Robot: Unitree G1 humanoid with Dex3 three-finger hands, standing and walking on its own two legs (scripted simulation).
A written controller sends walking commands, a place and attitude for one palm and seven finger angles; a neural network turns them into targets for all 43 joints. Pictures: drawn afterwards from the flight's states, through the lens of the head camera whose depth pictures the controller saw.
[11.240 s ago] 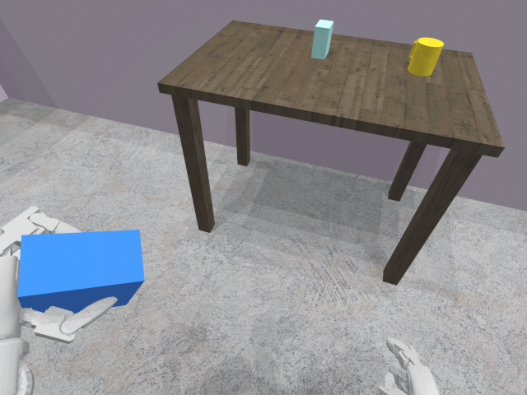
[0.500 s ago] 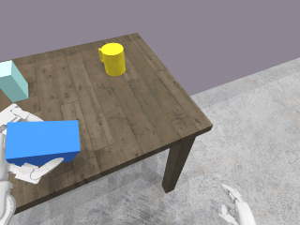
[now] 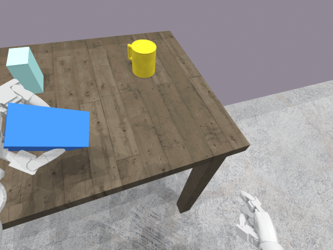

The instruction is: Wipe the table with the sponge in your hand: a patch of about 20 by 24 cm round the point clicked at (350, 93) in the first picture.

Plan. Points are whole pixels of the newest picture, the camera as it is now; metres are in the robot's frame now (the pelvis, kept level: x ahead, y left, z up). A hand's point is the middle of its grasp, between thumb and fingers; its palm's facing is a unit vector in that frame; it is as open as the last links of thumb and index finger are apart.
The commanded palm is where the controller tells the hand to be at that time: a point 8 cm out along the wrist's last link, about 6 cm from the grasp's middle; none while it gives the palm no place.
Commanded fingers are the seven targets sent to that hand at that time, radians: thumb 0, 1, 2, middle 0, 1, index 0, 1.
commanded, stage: come to a stop and stand still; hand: left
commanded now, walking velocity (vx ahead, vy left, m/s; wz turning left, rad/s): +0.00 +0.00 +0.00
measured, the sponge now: (56, 132) +0.26 +0.25 +0.16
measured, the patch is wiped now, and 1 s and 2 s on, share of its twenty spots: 0.00 0.00 0.00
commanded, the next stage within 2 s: look again from close up in 0.56 s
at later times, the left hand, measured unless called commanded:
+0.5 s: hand (42, 161) +0.20 +0.23 +0.18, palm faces +0.41 -0.85 -0.34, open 9.9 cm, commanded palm +0.14 +0.26 +0.18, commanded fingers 0.00 0.10 1.30 -1.20 -1.60 -1.20 -1.60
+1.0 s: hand (51, 144) +0.24 +0.24 +0.17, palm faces +0.35 -0.86 -0.38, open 9.9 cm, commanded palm +0.18 +0.28 +0.18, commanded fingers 0.00 0.10 1.30 -1.20 -1.60 -1.20 -1.60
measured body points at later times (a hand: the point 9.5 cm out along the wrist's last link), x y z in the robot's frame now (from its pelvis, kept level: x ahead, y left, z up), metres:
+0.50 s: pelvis -0.03 -0.01 +0.00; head -0.02 +0.00 +0.45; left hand +0.18 +0.28 +0.19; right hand +0.13 -0.25 -0.07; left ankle +0.01 +0.07 -0.74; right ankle +0.02 -0.12 -0.74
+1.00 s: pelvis +0.01 +0.00 +0.00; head +0.03 +0.02 +0.45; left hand +0.21 +0.28 +0.19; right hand +0.19 -0.22 -0.07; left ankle +0.01 +0.07 -0.74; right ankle +0.02 -0.12 -0.74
